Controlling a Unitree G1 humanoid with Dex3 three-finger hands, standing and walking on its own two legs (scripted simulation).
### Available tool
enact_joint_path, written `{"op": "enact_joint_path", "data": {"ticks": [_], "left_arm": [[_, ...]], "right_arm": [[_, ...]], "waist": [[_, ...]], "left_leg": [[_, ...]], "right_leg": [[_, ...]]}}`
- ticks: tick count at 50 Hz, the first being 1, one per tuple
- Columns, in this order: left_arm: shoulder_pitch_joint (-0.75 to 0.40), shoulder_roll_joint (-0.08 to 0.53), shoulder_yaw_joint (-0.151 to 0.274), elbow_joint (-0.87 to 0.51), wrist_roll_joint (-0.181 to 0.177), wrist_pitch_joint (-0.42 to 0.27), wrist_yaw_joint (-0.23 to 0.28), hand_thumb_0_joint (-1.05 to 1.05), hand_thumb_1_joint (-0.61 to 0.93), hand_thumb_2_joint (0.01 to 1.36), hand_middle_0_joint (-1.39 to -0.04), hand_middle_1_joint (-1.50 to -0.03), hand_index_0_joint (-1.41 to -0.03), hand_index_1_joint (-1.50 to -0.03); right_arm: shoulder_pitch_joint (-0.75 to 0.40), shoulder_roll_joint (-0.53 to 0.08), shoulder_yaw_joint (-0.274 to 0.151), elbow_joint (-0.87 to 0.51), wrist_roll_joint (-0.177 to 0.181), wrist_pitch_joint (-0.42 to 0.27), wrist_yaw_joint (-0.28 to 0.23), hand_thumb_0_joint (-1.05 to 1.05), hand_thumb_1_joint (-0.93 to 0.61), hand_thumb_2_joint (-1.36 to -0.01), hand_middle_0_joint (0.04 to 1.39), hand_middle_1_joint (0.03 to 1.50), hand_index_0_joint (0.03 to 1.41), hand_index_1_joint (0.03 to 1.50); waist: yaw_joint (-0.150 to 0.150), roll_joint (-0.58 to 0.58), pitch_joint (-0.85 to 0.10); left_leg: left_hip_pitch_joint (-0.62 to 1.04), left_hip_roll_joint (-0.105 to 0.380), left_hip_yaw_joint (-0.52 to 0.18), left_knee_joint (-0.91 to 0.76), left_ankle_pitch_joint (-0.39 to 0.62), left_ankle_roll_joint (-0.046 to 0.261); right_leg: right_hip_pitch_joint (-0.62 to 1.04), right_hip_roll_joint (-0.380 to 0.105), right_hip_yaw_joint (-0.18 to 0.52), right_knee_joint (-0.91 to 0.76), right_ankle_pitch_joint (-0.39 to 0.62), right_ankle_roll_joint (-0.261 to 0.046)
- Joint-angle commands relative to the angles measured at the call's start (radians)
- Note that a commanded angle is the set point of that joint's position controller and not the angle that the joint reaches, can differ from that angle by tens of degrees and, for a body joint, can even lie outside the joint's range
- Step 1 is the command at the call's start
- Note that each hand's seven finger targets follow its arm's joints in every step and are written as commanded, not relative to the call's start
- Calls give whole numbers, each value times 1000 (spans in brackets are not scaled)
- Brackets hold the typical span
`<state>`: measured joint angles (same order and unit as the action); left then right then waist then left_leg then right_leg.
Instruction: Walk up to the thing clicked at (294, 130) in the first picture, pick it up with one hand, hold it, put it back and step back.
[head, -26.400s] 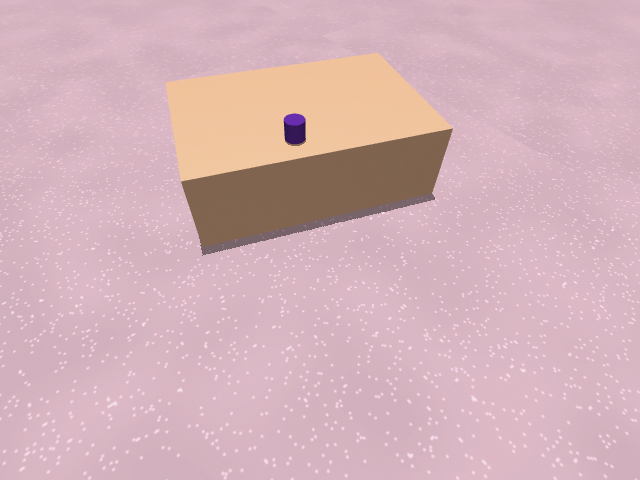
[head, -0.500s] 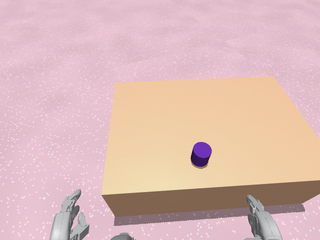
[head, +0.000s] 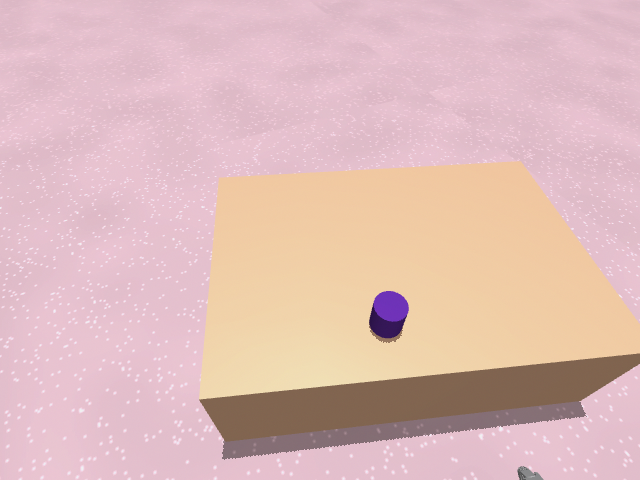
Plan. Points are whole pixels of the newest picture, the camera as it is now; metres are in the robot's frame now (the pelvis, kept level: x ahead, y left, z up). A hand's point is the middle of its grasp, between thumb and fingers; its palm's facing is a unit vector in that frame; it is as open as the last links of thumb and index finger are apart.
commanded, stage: home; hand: right
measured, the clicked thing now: (388, 314) +0.52 -0.19 -0.35
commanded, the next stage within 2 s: stand in 0.20 s
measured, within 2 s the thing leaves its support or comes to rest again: neither
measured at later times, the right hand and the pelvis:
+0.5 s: hand out of the picture +0.04 -0.23 -0.13, palm faces +0.00 +0.93 -0.38, open 15.5 cm; pelvis -0.02 +0.02 +0.02, yaw +1 degrees
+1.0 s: hand out of the picture +0.06 -0.23 -0.13, palm faces -0.02 +0.94 -0.34, open 7.5 cm; pelvis +0.00 +0.02 +0.02, yaw +1 degrees
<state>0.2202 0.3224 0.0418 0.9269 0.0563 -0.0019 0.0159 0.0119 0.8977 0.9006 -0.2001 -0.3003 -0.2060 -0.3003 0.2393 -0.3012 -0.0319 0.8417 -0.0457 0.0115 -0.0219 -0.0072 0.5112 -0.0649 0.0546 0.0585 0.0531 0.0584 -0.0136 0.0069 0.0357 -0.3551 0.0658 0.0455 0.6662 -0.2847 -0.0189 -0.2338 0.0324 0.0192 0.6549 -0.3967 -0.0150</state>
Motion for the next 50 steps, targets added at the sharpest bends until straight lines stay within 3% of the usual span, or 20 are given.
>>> {"op": "enact_joint_path", "data": {"ticks": [1,3,6,9,15,17,18,21,25,33,34,40,43,50], "left_arm": [[-63,178,38,-41,-14,-28,9,0,897,902,-201,-304,-201,-304],[-48,176,35,-9,-15,-23,7,0,897,902,-201,-304,-201,-304],[-51,175,30,27,-21,-19,8,0,897,902,-201,-304,-201,-304],[-45,181,27,59,-25,-16,7,0,897,902,-201,-304,-201,-304],[-59,177,20,112,-23,-6,-3,0,897,902,-201,-304,-200,-304],[-58,176,17,127,-24,-8,-4,0,899,900,-200,-300,-200,-300],[-68,181,19,133,-23,-7,-5,0,899,900,-200,-300,-200,-300],[-59,177,14,150,-23,-8,-8,0,899,900,-200,-300,-200,-300],[-75,180,9,159,-25,-12,-8,0,899,900,-200,-300,-200,-300],[-63,186,2,182,-30,-10,-8,0,899,900,-200,-300,-200,-300],[-55,189,1,189,-30,-8,-9,0,899,900,-200,-300,-200,-300],[-61,194,-3,187,-31,-15,-8,0,899,900,-200,-300,-200,-300],[-66,200,-4,184,-31,-23,-3,0,899,900,-200,-300,-200,-300],[-72,202,-4,184,-36,-25,0,0,899,900,-200,-300,-200,-300]], "right_arm": [[-59,-173,-34,-20,11,-41,-13,0,523,-66,53,55,53,55],[-61,-174,-29,19,13,-43,-13,0,516,-70,54,56,54,56],[-56,-177,-24,73,14,-43,-16,0,539,-56,51,52,51,52],[-79,-182,-21,106,17,-42,-16,0,555,-46,50,49,49,49],[-107,-211,-20,159,18,-37,-17,0,533,-59,52,53,52,53],[-111,-208,-18,170,19,-38,-15,0,373,-219,200,213,200,213],[-103,-210,-19,179,20,-36,-15,0,293,-299,200,293,200,293],[-125,-215,-22,186,21,-36,-12,0,53,-539,200,300,200,300],[-115,-209,-16,208,25,-39,-8,0,-267,-859,200,300,200,300],[-131,-234,-13,226,27,-35,-7,0,-900,-900,200,300,200,300],[-133,-237,-13,231,27,-34,-7,0,-900,-900,200,300,200,300],[-141,-234,-12,239,30,-34,-1,0,-900,-900,200,300,200,300],[-145,-222,-9,239,31,-37,2,0,-900,-900,200,300,200,300],[-145,-219,-4,252,32,-37,4,0,-900,-900,200,300,200,300]], "waist": [[-3,-29,-38],[-2,-18,-29],[0,-13,-38],[6,10,-26],[8,59,48],[8,43,40],[5,45,42],[7,31,43],[-1,3,11],[4,22,19],[5,27,37],[1,1,23],[-1,-36,-20],[-4,-14,-6]], "left_leg": [[156,45,-89,-152,176,48],[183,52,-99,-184,154,47],[201,58,-97,-211,228,43],[217,60,-97,-238,195,40],[170,68,-133,-351,-28,35],[176,70,-137,-356,-14,35],[169,69,-141,-372,-42,33],[169,68,-146,-378,-73,33],[210,67,-138,-367,-1,33],[189,71,-154,-408,-52,32],[187,74,-164,-422,-91,30],[196,67,-147,-396,-41,34],[251,64,-126,-354,89,42],[256,61,-114,-347,162,41]], "right_leg": [[-47,-101,132,-246,218,-32],[-36,-99,122,-267,213,-31],[28,-105,113,-280,282,-22],[35,-109,110,-311,255,-19],[34,-96,96,-349,121,-19],[46,-103,95,-357,129,-19],[46,-98,92,-360,120,-18],[34,-101,93,-373,82,-15],[49,-115,94,-383,123,-11],[53,-114,81,-375,132,-5],[31,-106,72,-370,102,-6],[26,-125,88,-387,103,-6],[45,-143,97,-397,176,-4],[60,-145,91,-400,240,2]]}}
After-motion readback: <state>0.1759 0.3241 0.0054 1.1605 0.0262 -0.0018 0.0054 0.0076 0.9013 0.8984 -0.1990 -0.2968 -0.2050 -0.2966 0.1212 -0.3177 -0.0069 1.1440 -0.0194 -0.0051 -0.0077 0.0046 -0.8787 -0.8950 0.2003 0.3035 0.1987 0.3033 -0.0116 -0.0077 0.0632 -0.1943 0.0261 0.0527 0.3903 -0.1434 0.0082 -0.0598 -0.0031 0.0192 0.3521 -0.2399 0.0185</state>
